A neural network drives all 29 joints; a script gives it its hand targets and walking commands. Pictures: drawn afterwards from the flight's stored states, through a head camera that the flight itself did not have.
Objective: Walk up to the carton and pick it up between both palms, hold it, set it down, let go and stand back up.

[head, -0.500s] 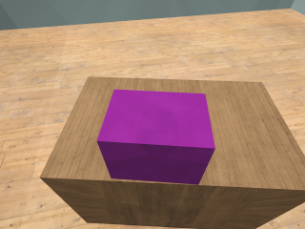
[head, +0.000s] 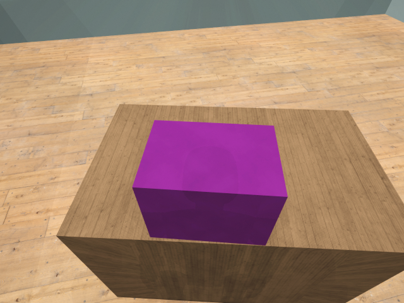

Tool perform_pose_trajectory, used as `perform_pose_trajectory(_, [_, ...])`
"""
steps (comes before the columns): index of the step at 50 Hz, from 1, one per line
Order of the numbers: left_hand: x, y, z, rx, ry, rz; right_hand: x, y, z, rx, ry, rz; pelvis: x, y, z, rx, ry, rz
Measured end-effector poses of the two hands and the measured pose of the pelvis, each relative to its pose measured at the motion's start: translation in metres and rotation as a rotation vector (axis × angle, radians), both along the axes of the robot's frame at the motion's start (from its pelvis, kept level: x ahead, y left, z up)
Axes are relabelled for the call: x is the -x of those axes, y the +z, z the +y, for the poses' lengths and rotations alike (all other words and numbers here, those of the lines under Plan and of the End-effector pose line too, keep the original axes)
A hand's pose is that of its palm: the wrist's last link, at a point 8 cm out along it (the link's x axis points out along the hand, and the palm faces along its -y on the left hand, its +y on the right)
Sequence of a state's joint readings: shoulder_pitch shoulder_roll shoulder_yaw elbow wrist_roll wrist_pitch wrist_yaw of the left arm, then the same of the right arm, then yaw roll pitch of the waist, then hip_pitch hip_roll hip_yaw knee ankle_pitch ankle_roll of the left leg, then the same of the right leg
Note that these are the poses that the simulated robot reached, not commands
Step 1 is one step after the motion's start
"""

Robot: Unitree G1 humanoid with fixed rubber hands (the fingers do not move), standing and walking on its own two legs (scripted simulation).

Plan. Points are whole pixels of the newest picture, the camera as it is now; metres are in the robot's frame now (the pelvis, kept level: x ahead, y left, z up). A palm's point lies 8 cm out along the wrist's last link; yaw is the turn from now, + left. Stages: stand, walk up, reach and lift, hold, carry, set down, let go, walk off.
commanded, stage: stand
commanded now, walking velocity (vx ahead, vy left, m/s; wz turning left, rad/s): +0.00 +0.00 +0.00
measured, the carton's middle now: (210, 183) +0.43 +0.01 -0.03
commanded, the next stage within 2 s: none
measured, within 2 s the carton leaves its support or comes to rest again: neither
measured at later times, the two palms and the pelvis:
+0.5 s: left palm out of the picture -0.03 +0.20 -0.15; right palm out of the picture -0.05 -0.20 -0.15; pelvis -0.01 +0.00 +0.00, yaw +0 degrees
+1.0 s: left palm out of the picture -0.02 +0.22 -0.15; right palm out of the picture -0.04 -0.19 -0.15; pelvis +0.00 +0.01 +0.00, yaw +0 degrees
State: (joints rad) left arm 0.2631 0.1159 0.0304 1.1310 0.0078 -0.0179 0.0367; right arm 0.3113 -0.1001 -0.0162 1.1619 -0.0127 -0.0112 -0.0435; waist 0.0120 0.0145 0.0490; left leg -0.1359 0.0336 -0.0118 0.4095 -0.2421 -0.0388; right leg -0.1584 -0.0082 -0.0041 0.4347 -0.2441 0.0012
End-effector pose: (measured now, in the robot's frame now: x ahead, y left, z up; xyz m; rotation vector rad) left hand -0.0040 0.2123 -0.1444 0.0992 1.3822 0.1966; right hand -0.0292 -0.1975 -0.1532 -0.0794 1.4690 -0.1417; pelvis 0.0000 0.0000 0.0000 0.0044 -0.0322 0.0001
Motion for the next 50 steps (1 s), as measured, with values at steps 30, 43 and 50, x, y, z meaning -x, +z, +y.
perform_pose_trajectory(30, [0.03, -0.002, -0.012, 0.038, -0.004, 0.076, 0.017, 0.001, 0.0, 0.001, -0.016, 0.028, 0.007, 0.0, 0.003, 0.003, -0.004, 0.004])
perform_pose_trajectory(43, [0.022, -0.003, -0.003, 0.024, -0.014, 0.055, 0.009, 0.002, -0.001, 0.013, -0.017, -0.005, 0.005, -0.001, 0.004, 0.003, -0.009, 0.004])
perform_pose_trajectory(50, [0.016, -0.001, 0.004, 0.005, -0.001, 0.04, 0.009, -0.001, 0.01, -0.014, -0.01, -0.004, 0.003, 0.0, 0.006, 0.0, -0.006, -0.004])
